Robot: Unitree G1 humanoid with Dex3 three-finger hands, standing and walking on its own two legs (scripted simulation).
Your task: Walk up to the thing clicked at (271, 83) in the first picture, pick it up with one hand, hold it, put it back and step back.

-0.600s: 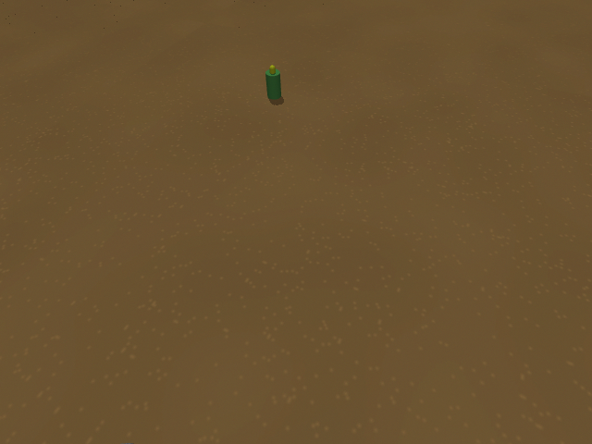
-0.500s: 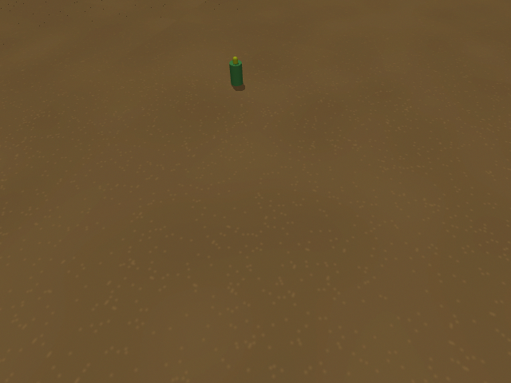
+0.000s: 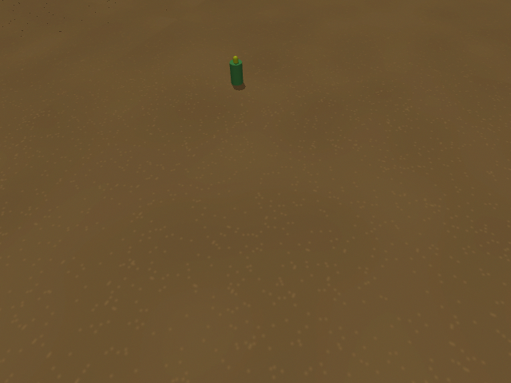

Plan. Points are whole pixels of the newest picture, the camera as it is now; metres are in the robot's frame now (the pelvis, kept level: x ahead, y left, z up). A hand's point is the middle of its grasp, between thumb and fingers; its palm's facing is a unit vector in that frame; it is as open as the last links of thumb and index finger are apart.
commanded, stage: stand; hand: left
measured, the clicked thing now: (236, 69) +2.13 +0.22 -0.68
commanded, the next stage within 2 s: walk up in 0.52 s
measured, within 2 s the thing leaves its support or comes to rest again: neither
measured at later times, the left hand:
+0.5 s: hand out of the picture +0.08 +0.25 -0.16, palm faces -0.02 -0.94 -0.34, open 7.3 cm
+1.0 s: hand (79, 352) +0.18 +0.36 -0.16, palm faces -0.02 -0.93 -0.36, open 7.4 cm
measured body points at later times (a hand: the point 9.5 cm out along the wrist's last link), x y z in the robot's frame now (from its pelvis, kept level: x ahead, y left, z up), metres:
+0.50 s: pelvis +0.00 +0.00 +0.00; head +0.01 +0.00 +0.45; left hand +0.08 +0.30 -0.13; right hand +0.08 -0.30 -0.13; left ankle -0.01 +0.13 -0.75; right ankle -0.01 -0.12 -0.75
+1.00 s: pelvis +0.14 +0.06 -0.01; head +0.13 +0.09 +0.44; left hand +0.19 +0.41 -0.14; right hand +0.22 -0.27 -0.10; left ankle +0.13 +0.18 -0.75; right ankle +0.12 -0.07 -0.69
